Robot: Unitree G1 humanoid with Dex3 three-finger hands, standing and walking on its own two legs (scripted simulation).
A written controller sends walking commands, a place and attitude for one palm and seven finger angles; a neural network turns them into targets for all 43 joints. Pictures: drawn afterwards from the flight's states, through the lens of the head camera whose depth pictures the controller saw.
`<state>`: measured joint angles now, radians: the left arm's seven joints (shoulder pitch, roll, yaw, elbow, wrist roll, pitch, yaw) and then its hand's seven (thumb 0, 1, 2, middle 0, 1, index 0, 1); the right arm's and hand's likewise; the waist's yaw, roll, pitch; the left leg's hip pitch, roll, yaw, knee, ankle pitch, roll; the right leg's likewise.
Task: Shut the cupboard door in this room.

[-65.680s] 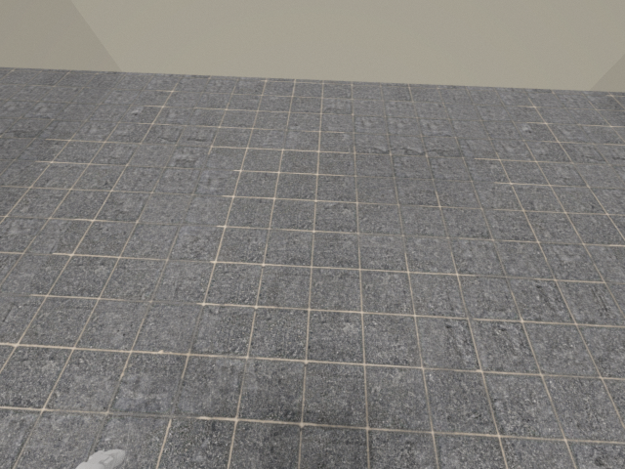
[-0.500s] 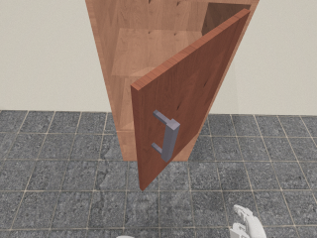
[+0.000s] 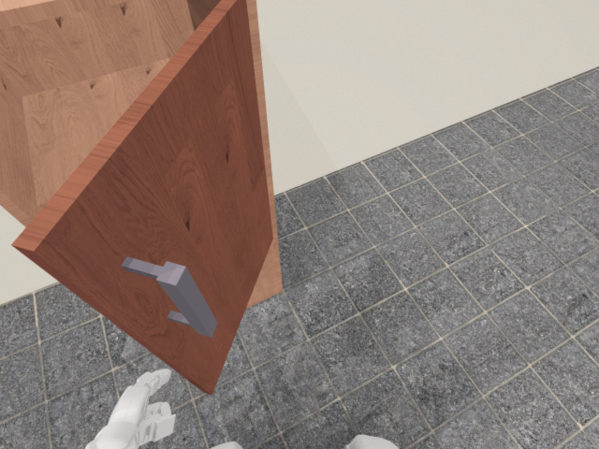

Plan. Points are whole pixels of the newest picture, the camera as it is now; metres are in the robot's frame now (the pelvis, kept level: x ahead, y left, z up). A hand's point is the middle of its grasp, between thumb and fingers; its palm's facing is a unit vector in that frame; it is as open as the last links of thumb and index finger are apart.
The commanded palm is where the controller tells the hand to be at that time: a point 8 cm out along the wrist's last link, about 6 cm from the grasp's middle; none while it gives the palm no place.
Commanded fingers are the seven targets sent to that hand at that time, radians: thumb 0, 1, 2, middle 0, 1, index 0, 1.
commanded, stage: walk to a spot facing it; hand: left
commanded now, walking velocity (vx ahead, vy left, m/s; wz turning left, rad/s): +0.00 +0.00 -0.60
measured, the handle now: (175, 300) +0.27 +0.15 +0.08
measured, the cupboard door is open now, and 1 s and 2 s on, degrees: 46 50 89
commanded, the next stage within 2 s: none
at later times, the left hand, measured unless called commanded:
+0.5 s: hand (135, 442) +0.14 +0.25 -0.16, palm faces -0.22 -0.96 -0.19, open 7.3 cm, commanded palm none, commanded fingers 0.00 0.90 0.90 -0.20 -0.30 -0.20 -0.30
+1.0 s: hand (196, 398) +0.20 +0.17 -0.14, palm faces -0.50 -0.81 -0.29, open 7.5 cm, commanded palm none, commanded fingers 0.00 0.90 0.90 -0.20 -0.30 -0.20 -0.30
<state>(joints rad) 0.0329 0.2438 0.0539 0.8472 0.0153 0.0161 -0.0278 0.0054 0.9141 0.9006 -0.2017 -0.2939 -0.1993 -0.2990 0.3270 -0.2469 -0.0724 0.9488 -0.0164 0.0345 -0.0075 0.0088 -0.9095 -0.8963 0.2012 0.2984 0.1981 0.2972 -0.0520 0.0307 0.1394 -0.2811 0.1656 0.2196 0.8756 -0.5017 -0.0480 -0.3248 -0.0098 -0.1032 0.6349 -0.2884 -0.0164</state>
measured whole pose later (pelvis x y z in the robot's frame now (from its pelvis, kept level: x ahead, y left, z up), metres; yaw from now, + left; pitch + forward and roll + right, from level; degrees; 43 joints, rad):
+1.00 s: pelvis +0.04 +0.02 +0.01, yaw -34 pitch +0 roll +0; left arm 0.21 0.21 0.07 0.92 0.01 0.05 0.00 0.05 0.89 0.92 -0.20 -0.29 -0.20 -0.30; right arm 0.24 -0.24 -0.07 0.96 -0.02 0.07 -0.01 0.01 -0.91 -0.90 0.20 0.30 0.20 0.30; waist 0.00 0.05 0.14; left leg -0.47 0.12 0.07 1.10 -0.42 -0.08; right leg -0.31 0.00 -0.06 0.57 -0.27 -0.04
